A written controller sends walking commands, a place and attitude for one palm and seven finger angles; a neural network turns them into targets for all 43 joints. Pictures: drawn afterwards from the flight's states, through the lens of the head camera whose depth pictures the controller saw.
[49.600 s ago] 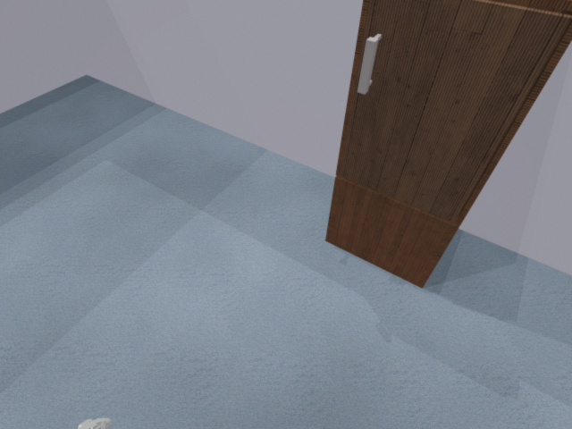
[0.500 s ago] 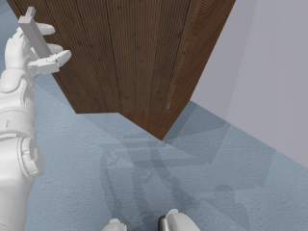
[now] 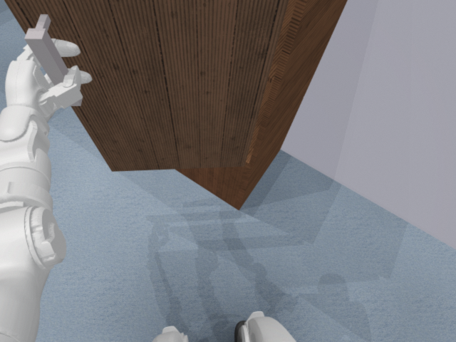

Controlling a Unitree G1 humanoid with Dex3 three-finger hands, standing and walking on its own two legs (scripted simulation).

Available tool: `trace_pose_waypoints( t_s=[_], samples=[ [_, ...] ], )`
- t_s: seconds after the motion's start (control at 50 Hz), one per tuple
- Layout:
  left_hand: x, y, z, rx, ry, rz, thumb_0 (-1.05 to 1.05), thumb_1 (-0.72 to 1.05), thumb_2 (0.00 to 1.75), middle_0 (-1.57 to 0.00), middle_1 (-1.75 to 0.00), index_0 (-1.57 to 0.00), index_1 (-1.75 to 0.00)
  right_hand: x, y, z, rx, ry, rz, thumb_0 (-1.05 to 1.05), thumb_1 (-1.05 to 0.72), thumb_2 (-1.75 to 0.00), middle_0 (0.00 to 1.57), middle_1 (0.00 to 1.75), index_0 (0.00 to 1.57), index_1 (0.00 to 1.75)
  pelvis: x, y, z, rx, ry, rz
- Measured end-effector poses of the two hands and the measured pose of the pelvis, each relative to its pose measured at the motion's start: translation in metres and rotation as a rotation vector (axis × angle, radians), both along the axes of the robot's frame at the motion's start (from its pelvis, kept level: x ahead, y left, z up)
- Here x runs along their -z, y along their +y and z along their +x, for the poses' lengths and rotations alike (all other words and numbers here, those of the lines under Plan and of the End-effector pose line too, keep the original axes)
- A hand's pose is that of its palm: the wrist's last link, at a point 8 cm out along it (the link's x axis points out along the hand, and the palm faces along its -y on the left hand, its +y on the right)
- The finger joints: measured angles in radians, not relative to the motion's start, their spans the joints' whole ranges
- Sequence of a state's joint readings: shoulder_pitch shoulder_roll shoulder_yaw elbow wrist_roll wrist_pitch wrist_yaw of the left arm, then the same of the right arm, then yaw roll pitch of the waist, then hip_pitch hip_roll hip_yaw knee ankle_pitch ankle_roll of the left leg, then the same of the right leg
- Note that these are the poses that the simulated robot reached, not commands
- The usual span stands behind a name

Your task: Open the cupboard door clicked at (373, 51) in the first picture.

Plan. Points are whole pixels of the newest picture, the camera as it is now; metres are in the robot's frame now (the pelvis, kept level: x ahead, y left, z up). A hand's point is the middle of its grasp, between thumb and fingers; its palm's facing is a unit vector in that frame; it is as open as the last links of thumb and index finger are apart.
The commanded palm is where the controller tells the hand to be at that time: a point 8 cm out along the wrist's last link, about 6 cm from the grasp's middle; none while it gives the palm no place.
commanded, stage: pull the door open along its arc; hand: left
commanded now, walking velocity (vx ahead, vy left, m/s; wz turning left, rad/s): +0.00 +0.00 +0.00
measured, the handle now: (60, 63) +0.56 +0.23 +0.12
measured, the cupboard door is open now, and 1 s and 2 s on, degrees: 38 50 82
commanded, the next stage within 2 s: open thumb and fingers to let go in 1.64 s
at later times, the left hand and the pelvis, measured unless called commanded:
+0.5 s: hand (78, 126) +0.44 +0.19 +0.11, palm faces +0.27 -0.96 +0.12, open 5.9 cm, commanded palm +0.41 +0.23 +0.11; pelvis +0.00 +0.00 +0.01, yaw +1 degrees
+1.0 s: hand (87, 118) +0.45 +0.17 +0.11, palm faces +0.48 -0.88 +0.01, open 5.6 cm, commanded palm +0.39 +0.21 +0.11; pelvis -0.03 -0.02 +0.01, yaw +1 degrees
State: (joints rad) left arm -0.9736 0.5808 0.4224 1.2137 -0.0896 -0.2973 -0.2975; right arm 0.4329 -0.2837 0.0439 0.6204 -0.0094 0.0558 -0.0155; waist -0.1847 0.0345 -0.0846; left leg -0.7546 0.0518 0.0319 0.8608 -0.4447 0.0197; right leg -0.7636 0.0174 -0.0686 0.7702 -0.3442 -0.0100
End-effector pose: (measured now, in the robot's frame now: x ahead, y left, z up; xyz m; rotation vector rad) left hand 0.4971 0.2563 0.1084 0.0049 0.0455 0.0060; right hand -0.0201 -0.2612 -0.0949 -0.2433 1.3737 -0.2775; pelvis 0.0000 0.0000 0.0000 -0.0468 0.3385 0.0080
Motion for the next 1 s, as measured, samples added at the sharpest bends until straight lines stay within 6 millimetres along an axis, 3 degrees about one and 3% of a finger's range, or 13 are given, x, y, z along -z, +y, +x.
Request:
trace_pose_waypoints(
  t_s=[0.2,0.38,0.5,0.58,0.68,0.9,1.0],
  samples=[
    [0.002,-0.003,-0.028,-0.001,-0.03,-0.007,0.01,0.74,0.78,-0.36,-1.35,-0.38,-1.35,-0.002,0.002,0.019,0.024,-0.071,0.03,0.01,-0.91,-0.9,0.21,0.3,0.2,0.3,-0.007,0.001,0.008,0.028,-0.034,0.008],
    [0.002,-0.015,-0.083,0.023,-0.049,-0.015,0.01,0.71,0.74,-0.37,-1.35,-0.38,-1.35,-0.008,0.004,0.077,-0.039,-0.248,0.058,0.01,-0.91,-0.9,0.21,0.3,0.2,0.3,-0.014,0.0,0.011,0.017,-0.105,0.016],
    [0.006,-0.025,-0.092,-0.268,-0.036,-0.125,0.01,0.66,0.76,-0.38,-1.35,-0.39,-1.35,-0.007,0.007,0.113,-0.158,-0.331,0.053,0.01,-0.91,-0.9,0.21,0.3,0.2,0.3,-0.011,-0.003,-0.004,-0.021,-0.118,0.019],
    [0.002,-0.037,-0.093,-0.451,-0.036,-0.055,0.0,0.68,0.79,-0.38,-1.35,-0.39,-1.35,-0.002,0.011,0.119,-0.207,-0.364,0.066,0.01,-0.91,-0.9,0.21,0.3,0.2,0.3,-0.007,-0.006,-0.013,-0.031,-0.104,0.023],
    [0.0,-0.047,-0.091,-0.516,-0.046,-0.004,0.01,0.74,0.83,-0.37,-1.35,-0.37,-1.35,0.007,0.013,0.098,-0.189,-0.334,0.085,0.01,-0.91,-0.9,0.21,0.3,0.2,0.3,-0.005,-0.011,-0.02,-0.028,-0.1,0.028],
    [0.0,-0.045,-0.088,-0.497,-0.052,0.003,0.01,0.74,0.83,-0.36,-1.35,-0.36,-1.35,0.014,-0.006,0.003,-0.088,-0.106,0.062,0.01,-0.91,-0.9,0.21,0.3,0.2,0.3,-0.007,-0.017,-0.028,-0.025,-0.103,0.03],
    [0.001,-0.045,-0.088,-0.492,-0.059,0.0,0.01,0.74,0.83,-0.36,-1.35,-0.36,-1.35,0.01,-0.015,-0.022,-0.048,-0.057,0.045,0.01,-0.91,-0.9,0.21,0.3,0.2,0.3,-0.009,-0.018,-0.028,-0.011,-0.103,0.031]
  ],
)
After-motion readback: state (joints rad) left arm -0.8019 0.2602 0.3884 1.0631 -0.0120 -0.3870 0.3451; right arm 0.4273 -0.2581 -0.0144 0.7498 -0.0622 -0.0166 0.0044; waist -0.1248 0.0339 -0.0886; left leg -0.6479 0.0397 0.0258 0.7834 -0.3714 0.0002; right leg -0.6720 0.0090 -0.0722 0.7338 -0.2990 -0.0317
